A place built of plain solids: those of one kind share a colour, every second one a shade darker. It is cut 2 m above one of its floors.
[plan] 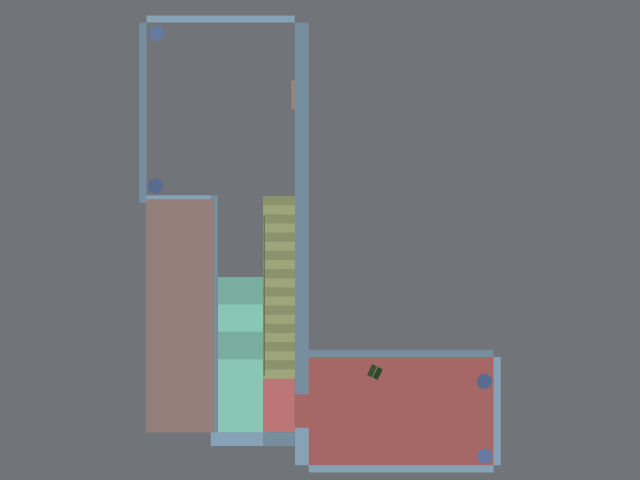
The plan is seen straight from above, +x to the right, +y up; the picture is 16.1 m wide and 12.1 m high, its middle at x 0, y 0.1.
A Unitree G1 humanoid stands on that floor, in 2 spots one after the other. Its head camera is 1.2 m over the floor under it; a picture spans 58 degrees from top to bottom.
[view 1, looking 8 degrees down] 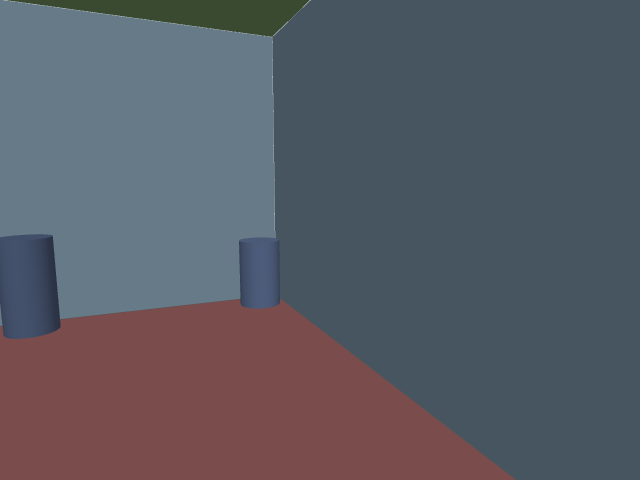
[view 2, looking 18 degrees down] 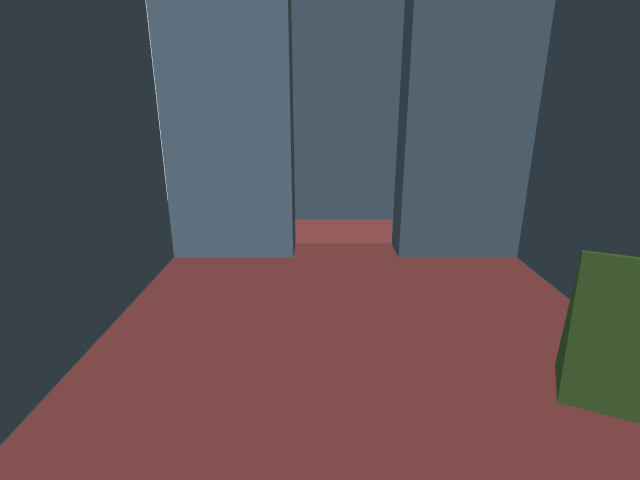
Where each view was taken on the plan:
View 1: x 0.17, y -4.21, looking -24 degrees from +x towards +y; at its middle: wall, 3.40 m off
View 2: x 2.96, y -4.42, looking -180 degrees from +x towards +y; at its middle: floor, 3.88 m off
